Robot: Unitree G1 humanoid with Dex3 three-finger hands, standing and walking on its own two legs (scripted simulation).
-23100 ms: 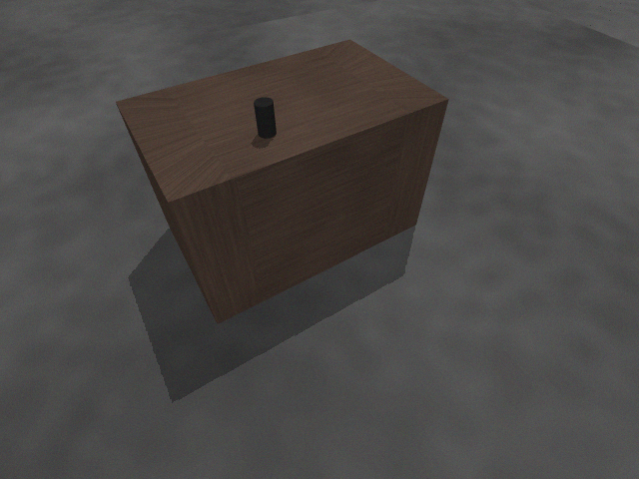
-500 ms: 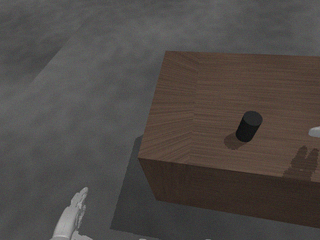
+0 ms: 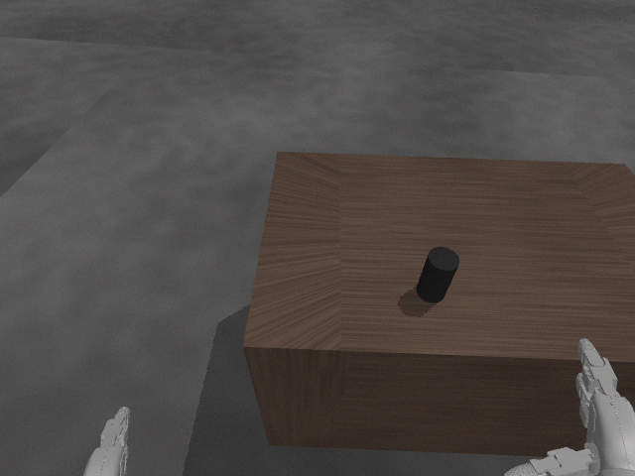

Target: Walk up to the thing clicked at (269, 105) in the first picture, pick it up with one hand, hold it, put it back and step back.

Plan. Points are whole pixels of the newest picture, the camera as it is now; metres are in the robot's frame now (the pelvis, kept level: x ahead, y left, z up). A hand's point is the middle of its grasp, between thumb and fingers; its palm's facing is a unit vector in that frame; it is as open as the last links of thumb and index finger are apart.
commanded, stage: sink last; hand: right
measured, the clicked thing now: (436, 275) +0.48 -0.22 -0.09
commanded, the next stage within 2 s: home in 0.32 s
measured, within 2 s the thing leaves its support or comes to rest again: neither
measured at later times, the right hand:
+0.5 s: hand (572, 448) +0.16 -0.26 +0.03, palm faces +0.35 +0.85 -0.39, open 17.3 cm
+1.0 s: hand (458, 471) +0.17 -0.17 -0.08, palm faces +0.09 +0.98 -0.19, open 17.5 cm
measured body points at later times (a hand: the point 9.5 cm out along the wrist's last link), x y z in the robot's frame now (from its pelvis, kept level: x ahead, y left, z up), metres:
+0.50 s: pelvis -0.02 +0.02 +0.00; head -0.02 +0.03 +0.45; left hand +0.14 +0.26 -0.06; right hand +0.14 -0.30 +0.05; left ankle -0.02 +0.13 -0.71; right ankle +0.00 -0.12 -0.71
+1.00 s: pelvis -0.01 +0.00 -0.01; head +0.02 -0.01 +0.44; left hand +0.15 +0.23 -0.06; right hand +0.16 -0.22 -0.06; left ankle -0.02 +0.13 -0.71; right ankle +0.00 -0.12 -0.71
